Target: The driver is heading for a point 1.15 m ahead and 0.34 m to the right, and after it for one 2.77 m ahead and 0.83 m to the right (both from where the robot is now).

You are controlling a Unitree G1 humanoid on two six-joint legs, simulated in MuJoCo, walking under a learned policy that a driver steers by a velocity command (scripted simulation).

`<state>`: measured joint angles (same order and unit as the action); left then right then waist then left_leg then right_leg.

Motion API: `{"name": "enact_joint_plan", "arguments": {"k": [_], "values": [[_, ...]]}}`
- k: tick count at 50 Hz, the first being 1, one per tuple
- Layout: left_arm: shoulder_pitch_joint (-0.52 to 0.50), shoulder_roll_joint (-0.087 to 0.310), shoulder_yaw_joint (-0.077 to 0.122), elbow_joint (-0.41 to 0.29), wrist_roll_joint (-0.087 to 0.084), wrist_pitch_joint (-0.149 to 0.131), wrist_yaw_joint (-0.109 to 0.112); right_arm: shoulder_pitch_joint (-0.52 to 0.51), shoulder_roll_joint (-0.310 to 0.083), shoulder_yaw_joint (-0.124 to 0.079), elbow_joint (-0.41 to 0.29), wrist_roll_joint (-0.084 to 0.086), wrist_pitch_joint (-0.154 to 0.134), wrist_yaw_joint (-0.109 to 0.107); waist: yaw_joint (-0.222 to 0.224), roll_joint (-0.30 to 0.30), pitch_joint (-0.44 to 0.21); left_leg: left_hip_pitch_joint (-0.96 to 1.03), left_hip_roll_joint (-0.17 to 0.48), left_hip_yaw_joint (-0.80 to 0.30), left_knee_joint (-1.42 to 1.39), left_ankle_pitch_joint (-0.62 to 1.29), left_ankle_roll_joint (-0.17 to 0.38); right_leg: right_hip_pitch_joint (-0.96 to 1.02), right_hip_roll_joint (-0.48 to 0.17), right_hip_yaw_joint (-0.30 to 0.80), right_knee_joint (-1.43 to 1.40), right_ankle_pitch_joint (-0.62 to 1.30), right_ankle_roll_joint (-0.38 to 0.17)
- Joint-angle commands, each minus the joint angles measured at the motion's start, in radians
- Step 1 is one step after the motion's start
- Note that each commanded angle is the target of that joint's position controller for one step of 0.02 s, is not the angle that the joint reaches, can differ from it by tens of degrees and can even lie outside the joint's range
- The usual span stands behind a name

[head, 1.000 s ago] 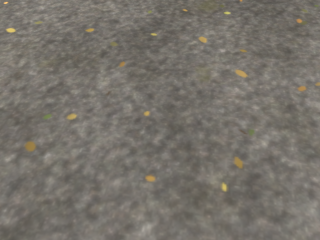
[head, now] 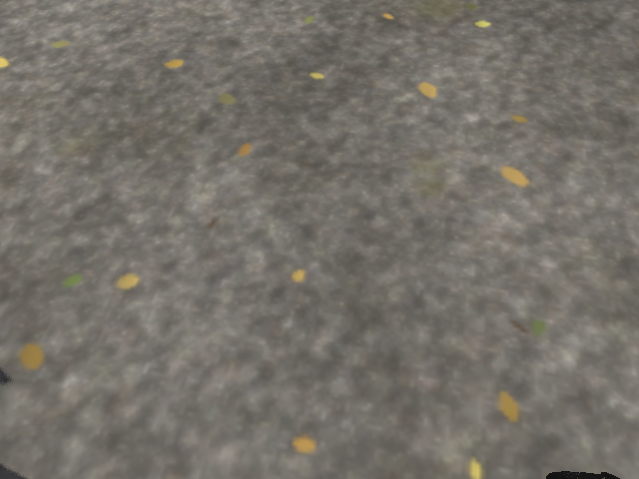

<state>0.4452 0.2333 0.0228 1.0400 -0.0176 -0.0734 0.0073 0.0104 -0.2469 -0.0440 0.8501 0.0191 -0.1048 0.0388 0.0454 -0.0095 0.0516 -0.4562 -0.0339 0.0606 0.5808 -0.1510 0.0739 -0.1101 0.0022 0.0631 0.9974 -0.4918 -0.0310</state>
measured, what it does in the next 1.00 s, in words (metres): walks ahead: right foot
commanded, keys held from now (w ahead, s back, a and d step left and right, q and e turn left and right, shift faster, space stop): w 0.88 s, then no key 0.04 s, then e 0.08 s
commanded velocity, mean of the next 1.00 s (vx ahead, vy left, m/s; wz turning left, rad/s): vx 0.48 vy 0.00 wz -0.01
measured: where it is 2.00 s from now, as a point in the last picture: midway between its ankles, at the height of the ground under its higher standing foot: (382, 320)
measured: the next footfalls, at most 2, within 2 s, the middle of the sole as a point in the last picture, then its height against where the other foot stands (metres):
right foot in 0.46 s outside the picture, level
left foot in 1.02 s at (308, 341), level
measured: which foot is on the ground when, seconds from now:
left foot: down 0.00-0.48, up 0.50-1.00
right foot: up 0.00-0.44, down 0.46-1.00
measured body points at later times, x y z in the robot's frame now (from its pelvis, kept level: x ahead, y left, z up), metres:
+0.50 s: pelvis +0.29 -0.04 +0.00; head +0.33 -0.05 +0.45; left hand +0.51 +0.19 -0.09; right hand +0.24 -0.31 -0.15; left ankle +0.10 +0.09 -0.70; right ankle +0.42 -0.14 -0.72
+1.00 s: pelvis +0.56 -0.03 +0.01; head +0.59 -0.02 +0.46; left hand +0.52 +0.24 -0.13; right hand +0.78 -0.26 -0.09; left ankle +0.72 +0.09 -0.71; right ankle +0.42 -0.14 -0.72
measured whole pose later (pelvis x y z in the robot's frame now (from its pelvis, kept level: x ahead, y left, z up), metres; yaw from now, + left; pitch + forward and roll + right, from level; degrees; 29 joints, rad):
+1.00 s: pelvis +0.56 -0.03 +0.01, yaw +0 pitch +2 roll -2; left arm 0.40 0.25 0.05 1.00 -0.01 -0.06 0.01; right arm -0.01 -0.24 -0.03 0.85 0.00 -0.10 0.03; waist 0.08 0.03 0.03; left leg -0.51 0.04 0.00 0.46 0.07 0.05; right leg 0.07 0.04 -0.04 0.28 -0.37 -0.01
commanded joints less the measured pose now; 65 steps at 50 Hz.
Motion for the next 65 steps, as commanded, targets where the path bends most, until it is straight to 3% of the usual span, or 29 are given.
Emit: {"name": "enact_joint_plan", "arguments": {"k": [1,3,6,10,14,17,20,22,23,24,25,26,27,29,31,35,41,44,46,48,50,51,52,53,54,56,57,60,65], "values": [[-0.071,0.133,0.025,-0.107,-0.031,-0.059,0.001,0.185,-0.12,-0.028,0.024,-0.007,-0.008,-0.001,-0.099,0.043,-0.11,0.5,0.33,-0.521,-0.36,-0.092,0.176,-0.552,-0.085,0.042,0.319,0.139,-0.035],[-0.062,0.108,0.037,-0.106,-0.01,-0.042,0.007,0.138,-0.077,-0.016,0.028,-0.029,-0.017,0.005,-0.034,0.052,-0.079,0.33,0.261,-0.354,-0.406,0.052,0.157,-0.442,-0.143,0.038,0.236,0.223,-0.027],[-0.078,0.076,0.038,-0.124,-0.003,-0.013,0.01,0.178,-0.085,-0.013,0.062,-0.019,-0.021,0.0,-0.01,0.069,-0.032,0.24,0.237,-0.262,-0.469,0.092,0.175,-0.444,-0.165,0.012,0.139,0.243,-0.006],[-0.263,0.086,0.041,-0.196,0.013,-0.012,0.008,0.252,-0.135,-0.021,0.087,-0.019,-0.013,-0.03,-0.049,0.042,0.02,0.269,0.226,-0.206,-0.501,0.13,0.17,-0.574,-0.17,-0.008,-0.104,0.446,0.033],[-0.42,0.063,0.026,-0.239,0.007,-0.024,-0.009,0.336,-0.157,-0.021,0.11,-0.007,-0.003,-0.041,-0.103,0.042,0.029,0.304,0.195,-0.132,-0.497,0.154,0.132,-0.506,-0.113,-0.063,-0.358,0.616,0.033],[-0.503,0.07,0.02,-0.274,-0.001,-0.028,-0.027,0.401,-0.16,-0.023,0.139,0.0,0.011,-0.043,-0.127,0.043,0.045,0.42,0.237,-0.138,-0.457,0.164,0.129,-0.535,-0.097,-0.057,-0.437,0.594,0.021],[-0.52,0.098,0.025,-0.301,-0.003,-0.035,-0.045,0.412,-0.175,-0.032,0.15,0.001,0.031,-0.048,-0.103,0.057,0.031,0.54,0.29,-0.153,-0.378,0.264,0.108,-0.53,-0.082,-0.052,-0.487,0.485,-0.016],[-0.407,0.143,0.046,-0.279,-0.003,-0.039,-0.047,0.375,-0.191,-0.037,0.139,-0.003,0.043,-0.048,-0.029,0.089,-0.046,0.554,0.276,-0.13,-0.239,0.535,0.082,-0.346,-0.031,-0.095,-0.506,0.423,-0.051],[-0.24,0.187,0.072,-0.227,-0.003,-0.038,-0.042,0.364,-0.172,-0.029,0.131,-0.01,0.049,-0.048,0.049,0.079,-0.147,0.5,0.222,-0.092,-0.049,0.627,0.056,-0.123,-0.009,-0.112,-0.515,0.439,-0.082],[-0.047,0.262,0.093,-0.186,0.009,-0.035,-0.032,0.377,-0.137,-0.01,0.103,-0.028,0.048,-0.049,0.107,-0.015,-0.304,0.292,0.159,-0.048,0.261,0.387,0.023,0.198,-0.178,0.078,-0.48,0.455,-0.148],[0.017,0.32,0.105,-0.156,0.013,-0.027,-0.039,0.512,0.008,0.029,0.108,-0.023,0.026,-0.035,0.035,-0.288,-0.432,-0.115,-0.035,-0.053,0.603,-0.298,-0.043,0.532,-0.393,0.563,-0.599,0.225,-0.302],[-0.001,0.215,0.075,-0.166,0.009,-0.029,-0.04,0.454,-0.096,0.007,0.118,0.001,0.001,-0.032,0.068,-0.19,-0.402,-0.224,0.001,-0.194,0.726,-0.417,-0.023,0.509,-0.381,0.651,-0.688,0.133,-0.271],[-0.095,0.179,0.062,-0.184,0.009,-0.033,-0.037,0.355,-0.16,-0.011,0.084,0.027,-0.015,-0.029,0.051,-0.144,-0.25,-0.285,0.052,-0.181,0.742,-0.336,-0.005,0.376,-0.354,0.501,-0.707,0.188,-0.229],[-0.227,0.138,0.049,-0.208,0.021,-0.038,-0.04,0.272,-0.148,-0.017,0.068,0.01,-0.017,-0.042,-0.006,-0.024,-0.111,-0.214,0.137,-0.141,0.643,-0.182,-0.013,0.108,-0.285,0.294,-0.763,0.415,-0.204],[-0.244,0.108,0.041,-0.199,0.028,-0.045,-0.045,0.306,-0.107,-0.018,0.077,0.001,0.008,-0.043,-0.054,-0.052,-0.097,-0.117,0.171,-0.144,0.574,-0.125,-0.021,0.007,-0.237,0.198,-0.818,0.478,-0.195],[-0.186,0.152,0.052,-0.164,0.022,-0.047,-0.031,0.228,-0.087,-0.019,0.045,-0.011,0.034,-0.047,-0.056,-0.036,-0.036,-0.196,0.189,-0.124,0.418,-0.017,-0.058,-0.033,-0.226,0.108,-0.882,0.542,-0.213],[-0.096,0.17,0.054,-0.121,0.01,-0.03,-0.006,0.017,-0.063,-0.01,-0.018,-0.01,0.02,-0.034,0.004,-0.043,0.009,-0.188,0.145,-0.076,0.072,0.257,-0.073,-0.004,-0.179,0.0,-0.906,0.514,-0.167],[-0.04,0.175,0.056,-0.089,0.005,-0.019,-0.005,-0.065,-0.064,-0.005,-0.047,-0.003,0.014,-0.021,0.03,-0.042,0.033,-0.199,0.127,-0.069,-0.01,0.252,-0.064,0.078,-0.208,-0.002,-0.883,0.515,-0.166],[-0.036,0.171,0.056,-0.075,0.008,-0.004,0.001,-0.096,-0.066,-0.004,-0.066,-0.008,0.005,-0.008,0.023,-0.043,0.042,-0.186,0.106,-0.066,-0.064,0.219,-0.045,0.132,-0.222,-0.015,-0.813,0.671,-0.15],[-0.042,0.179,0.059,-0.07,0.008,0.01,0.007,-0.055,-0.096,-0.016,-0.064,-0.016,-0.005,-0.001,-0.013,-0.071,-0.002,-0.088,0.076,-0.071,-0.097,0.177,-0.022,0.164,-0.229,0.012,-0.714,0.835,-0.12],[-0.087,0.179,0.056,-0.087,0.004,0.018,0.011,0.142,-0.161,-0.046,-0.004,-0.031,-0.017,-0.009,-0.116,-0.07,-0.123,0.19,0.04,-0.043,-0.17,0.308,0.014,0.136,-0.159,0.001,-0.501,0.98,-0.068],[-0.086,0.152,0.044,-0.118,0.019,0.014,0.011,0.272,-0.23,-0.061,0.024,-0.053,-0.02,-0.02,-0.147,0.005,-0.264,0.484,0.18,-0.152,-0.079,0.685,0.061,-0.034,-0.091,-0.026,-0.281,0.739,-0.024],[0.05,0.037,0.01,-0.115,0.026,0.006,0.006,0.319,-0.285,-0.068,0.024,-0.06,-0.002,-0.029,-0.102,0.255,-0.424,0.858,0.473,-0.455,-0.025,1.009,0.238,-0.393,0.065,-0.075,0.116,-0.029,0.051],[0.086,0.097,0.023,-0.095,0.006,-0.001,0.006,0.332,-0.224,-0.05,0.002,-0.041,0.015,-0.03,-0.125,0.218,-0.559,0.863,0.51,-0.545,-0.052,0.973,0.285,-0.431,0.067,0.082,0.296,-0.251,0.064],[-0.002,0.173,0.049,-0.122,-0.025,0.004,0.008,0.257,-0.194,-0.044,-0.013,-0.028,0.026,-0.034,-0.118,0.169,-0.441,0.733,0.466,-0.43,-0.107,0.796,0.254,-0.502,0.015,0.069,0.331,-0.198,0.065],[-0.099,0.157,0.06,-0.142,-0.017,0.037,0.028,0.123,-0.122,-0.023,-0.027,-0.025,0.033,-0.045,-0.069,0.086,-0.217,0.437,0.369,-0.265,-0.205,0.542,0.179,-0.511,-0.063,0.01,0.246,-0.07,0.085],[-0.077,0.136,0.064,-0.141,-0.01,0.063,0.035,0.084,-0.104,-0.017,-0.025,-0.033,0.034,-0.046,-0.032,0.112,-0.174,0.303,0.338,-0.2,-0.253,0.451,0.159,-0.428,-0.086,0.003,0.204,-0.031,0.091],[-0.067,0.089,0.065,-0.176,-0.002,0.105,0.042,0.041,-0.136,-0.031,-0.019,-0.054,0.036,-0.051,-0.001,0.137,-0.124,0.142,0.332,-0.112,-0.346,0.315,0.181,-0.34,-0.084,-0.042,0.11,0.048,0.091],[-0.17,0.108,0.075,-0.249,0.005,0.118,0.026,0.015,-0.176,-0.046,-0.014,-0.039,0.057,-0.081,-0.016,0.121,-0.139,0.178,0.354,-0.035,-0.391,0.145,0.177,-0.32,-0.108,-0.059,-0.078,0.205,0.069]]}}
